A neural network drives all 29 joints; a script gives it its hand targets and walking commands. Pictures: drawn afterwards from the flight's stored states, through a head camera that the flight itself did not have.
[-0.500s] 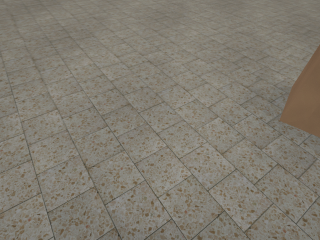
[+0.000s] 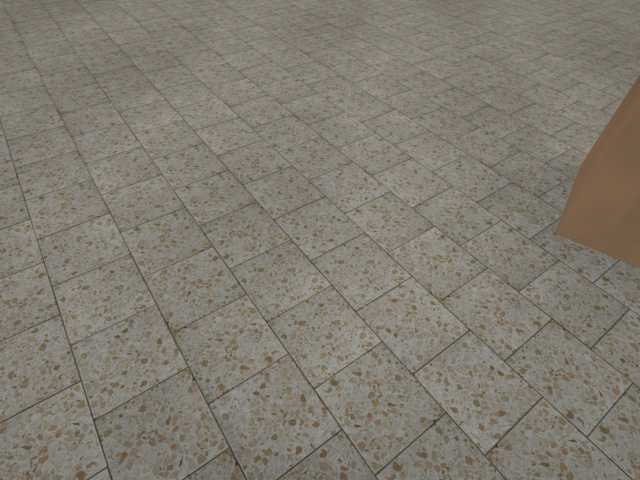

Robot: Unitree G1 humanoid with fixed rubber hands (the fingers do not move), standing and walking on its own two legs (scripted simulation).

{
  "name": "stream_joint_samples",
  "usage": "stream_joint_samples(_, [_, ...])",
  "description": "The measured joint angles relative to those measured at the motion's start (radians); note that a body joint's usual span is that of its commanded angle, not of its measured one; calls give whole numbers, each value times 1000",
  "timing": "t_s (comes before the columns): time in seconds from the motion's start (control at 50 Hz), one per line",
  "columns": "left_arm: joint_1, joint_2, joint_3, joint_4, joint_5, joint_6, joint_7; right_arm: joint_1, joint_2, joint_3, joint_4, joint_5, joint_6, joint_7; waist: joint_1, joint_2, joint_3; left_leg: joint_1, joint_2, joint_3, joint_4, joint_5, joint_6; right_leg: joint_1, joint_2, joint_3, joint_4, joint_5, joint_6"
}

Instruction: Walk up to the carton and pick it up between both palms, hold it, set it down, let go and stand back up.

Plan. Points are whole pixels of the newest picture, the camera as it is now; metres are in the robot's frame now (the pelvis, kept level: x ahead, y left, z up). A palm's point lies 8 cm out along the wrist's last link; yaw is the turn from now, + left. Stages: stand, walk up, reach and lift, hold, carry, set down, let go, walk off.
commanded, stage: stand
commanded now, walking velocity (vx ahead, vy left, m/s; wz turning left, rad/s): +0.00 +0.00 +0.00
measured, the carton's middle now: out of the picture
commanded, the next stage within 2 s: walk up in 1.72 s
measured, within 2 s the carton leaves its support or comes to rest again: neither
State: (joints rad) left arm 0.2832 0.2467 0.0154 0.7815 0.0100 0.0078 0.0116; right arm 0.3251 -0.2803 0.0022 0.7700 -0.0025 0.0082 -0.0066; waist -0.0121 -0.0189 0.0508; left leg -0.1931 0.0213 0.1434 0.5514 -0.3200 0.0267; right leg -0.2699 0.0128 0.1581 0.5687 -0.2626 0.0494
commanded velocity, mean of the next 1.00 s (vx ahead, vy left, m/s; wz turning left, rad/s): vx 0.00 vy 0.00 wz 0.00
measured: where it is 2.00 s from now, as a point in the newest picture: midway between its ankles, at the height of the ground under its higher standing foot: outside the picture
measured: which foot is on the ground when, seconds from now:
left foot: down 0.00-1.00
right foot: down 0.00-1.00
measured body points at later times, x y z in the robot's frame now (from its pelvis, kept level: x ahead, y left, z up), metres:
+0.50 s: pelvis +0.01 +0.00 +0.00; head +0.02 +0.00 +0.45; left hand +0.11 +0.25 -0.13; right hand +0.07 -0.27 -0.12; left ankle -0.01 +0.10 -0.73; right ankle +0.03 -0.15 -0.73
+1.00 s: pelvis +0.01 +0.00 +0.00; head +0.02 +0.00 +0.45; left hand +0.09 +0.26 -0.13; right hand +0.05 -0.27 -0.13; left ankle -0.01 +0.10 -0.73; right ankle +0.03 -0.15 -0.73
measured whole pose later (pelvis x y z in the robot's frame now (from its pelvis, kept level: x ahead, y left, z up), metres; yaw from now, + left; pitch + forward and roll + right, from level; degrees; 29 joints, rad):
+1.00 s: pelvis +0.01 +0.00 +0.00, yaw -1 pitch -2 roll +0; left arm 0.25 0.25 0.01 0.87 0.00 0.02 0.02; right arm 0.33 -0.27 0.01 0.84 0.00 0.01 -0.02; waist -0.02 -0.02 0.05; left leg -0.16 0.03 0.15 0.53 -0.32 0.02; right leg -0.24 0.02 0.16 0.55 -0.26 0.05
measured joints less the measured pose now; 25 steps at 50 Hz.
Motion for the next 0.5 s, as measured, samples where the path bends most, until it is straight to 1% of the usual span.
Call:
stream_joint_samples(0.36, [-24, -1, -5, 21, -1, 2, 5, -13, 0, 3, 17, 4, 1, -3, -4, 7, -3, 5, 8, -1, 1, -10, -6, 3, 7, -1, -1, -6, -5])
stream_joint_samples(0.5, [-34, 3, -5, 28, -4, 4, 7, -9, 2, 0, 27, 5, 0, -3, -7, -1, 0, 14, 7, -2, -3, -10, -8, 9, 6, -2, 0, -10, -7])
